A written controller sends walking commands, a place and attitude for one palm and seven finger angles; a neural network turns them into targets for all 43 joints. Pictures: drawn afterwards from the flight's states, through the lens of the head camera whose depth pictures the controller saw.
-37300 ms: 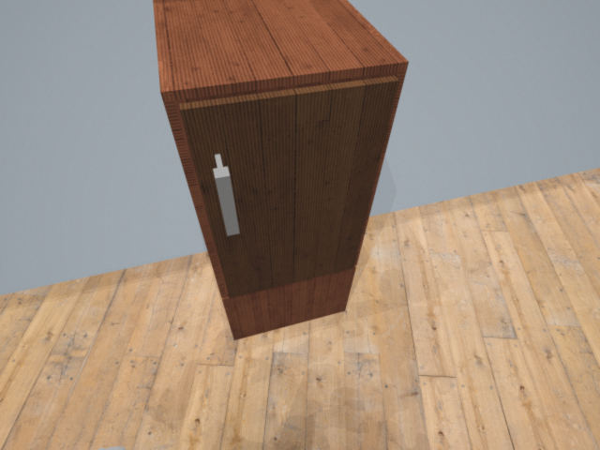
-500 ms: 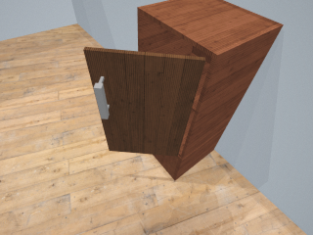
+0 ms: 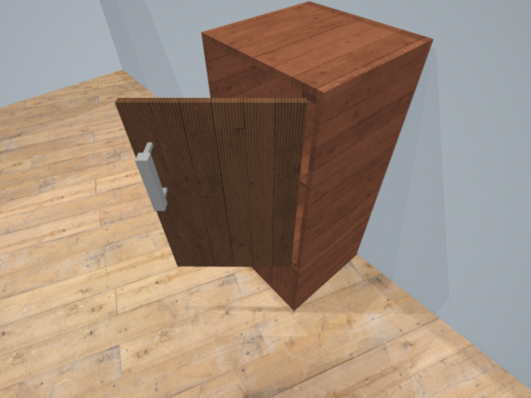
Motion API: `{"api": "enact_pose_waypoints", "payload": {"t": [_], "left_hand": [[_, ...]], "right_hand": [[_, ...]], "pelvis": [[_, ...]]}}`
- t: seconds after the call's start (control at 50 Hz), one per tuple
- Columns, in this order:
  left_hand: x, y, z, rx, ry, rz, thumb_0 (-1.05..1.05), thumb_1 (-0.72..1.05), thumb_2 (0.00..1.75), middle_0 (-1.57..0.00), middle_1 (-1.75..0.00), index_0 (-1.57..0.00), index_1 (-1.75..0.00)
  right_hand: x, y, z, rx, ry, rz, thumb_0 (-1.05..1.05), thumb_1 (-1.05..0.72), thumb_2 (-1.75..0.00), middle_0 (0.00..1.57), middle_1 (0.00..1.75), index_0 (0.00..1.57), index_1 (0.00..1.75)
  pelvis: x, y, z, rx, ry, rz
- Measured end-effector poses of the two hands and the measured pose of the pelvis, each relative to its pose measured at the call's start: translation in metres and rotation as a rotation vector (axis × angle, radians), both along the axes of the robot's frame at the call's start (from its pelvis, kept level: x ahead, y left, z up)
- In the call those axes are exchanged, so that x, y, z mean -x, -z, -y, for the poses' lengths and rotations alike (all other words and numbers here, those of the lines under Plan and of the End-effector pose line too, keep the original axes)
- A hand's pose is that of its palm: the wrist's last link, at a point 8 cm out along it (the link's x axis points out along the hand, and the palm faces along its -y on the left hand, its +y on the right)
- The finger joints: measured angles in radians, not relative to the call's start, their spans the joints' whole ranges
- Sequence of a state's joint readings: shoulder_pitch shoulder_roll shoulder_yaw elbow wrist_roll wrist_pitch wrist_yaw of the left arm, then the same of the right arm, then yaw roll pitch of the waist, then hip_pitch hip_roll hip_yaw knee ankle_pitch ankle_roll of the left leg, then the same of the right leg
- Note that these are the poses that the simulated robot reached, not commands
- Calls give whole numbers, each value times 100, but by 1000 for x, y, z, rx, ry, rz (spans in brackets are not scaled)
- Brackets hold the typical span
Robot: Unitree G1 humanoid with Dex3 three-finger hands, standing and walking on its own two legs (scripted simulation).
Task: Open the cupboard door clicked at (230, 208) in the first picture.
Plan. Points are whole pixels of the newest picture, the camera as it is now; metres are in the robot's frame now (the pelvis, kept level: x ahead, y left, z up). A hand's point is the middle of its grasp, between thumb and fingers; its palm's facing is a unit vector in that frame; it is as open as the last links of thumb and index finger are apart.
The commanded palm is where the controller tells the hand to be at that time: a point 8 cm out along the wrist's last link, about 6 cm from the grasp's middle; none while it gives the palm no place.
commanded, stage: come to a stop and stand still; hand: left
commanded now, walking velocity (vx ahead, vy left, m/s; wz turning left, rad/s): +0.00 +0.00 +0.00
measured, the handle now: (155, 177) +0.57 +0.27 -0.01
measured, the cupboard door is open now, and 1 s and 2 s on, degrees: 48 48 48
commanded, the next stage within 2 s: look again from close up in 0.36 s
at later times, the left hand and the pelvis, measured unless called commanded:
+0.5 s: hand out of the picture -0.03 +0.14 -0.17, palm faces +0.05 -0.99 -0.17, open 7.4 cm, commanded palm none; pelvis -0.01 -0.02 +0.01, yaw +1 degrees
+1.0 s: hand out of the picture -0.02 +0.15 -0.17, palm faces +0.05 -0.99 -0.16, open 7.4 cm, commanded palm none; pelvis -0.01 +0.00 +0.01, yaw +1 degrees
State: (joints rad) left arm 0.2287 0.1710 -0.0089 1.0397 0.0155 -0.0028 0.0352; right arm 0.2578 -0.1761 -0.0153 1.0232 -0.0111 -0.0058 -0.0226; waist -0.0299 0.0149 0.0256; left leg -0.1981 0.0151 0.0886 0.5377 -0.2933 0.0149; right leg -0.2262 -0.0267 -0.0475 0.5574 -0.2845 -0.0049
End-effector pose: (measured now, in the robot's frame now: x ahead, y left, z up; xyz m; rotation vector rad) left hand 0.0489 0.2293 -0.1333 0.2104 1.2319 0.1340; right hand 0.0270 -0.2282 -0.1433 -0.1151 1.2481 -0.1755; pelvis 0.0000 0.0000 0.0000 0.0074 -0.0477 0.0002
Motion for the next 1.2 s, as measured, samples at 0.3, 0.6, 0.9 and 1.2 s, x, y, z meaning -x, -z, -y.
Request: {"api": "enact_pose_waypoints", "payload": {"t": [0.3,0.6,0.9,1.2], "left_hand": [[61,0,28,27,-65,-89,1,91,90,-20,-30,-20,-30],[84,8,44,84,-94,-161,1,90,90,-20,-30,-20,-30],[77,8,31,82,-98,-146,1,91,90,-20,-30,-20,-30],[-38,-86,-17,-35,-156,577,6,92,88,-20,-32,-20,-32]], "right_hand": [[61,1,15,-28,-11,-148,1,-91,-89,20,29,20,30],[77,-3,-2,-42,-2,-217,1,-91,-89,20,29,20,30],[44,-5,-13,-30,-19,-142,2,-92,-89,20,29,20,30],[-25,-24,11,85,-47,311,3,-93,-89,20,30,21,30]], "pelvis": [[14,-5,23,-1,-19,-11],[12,-7,20,3,-23,-17],[7,-8,8,5,-18,-16],[12,4,-5,8,-53,-45]]}}
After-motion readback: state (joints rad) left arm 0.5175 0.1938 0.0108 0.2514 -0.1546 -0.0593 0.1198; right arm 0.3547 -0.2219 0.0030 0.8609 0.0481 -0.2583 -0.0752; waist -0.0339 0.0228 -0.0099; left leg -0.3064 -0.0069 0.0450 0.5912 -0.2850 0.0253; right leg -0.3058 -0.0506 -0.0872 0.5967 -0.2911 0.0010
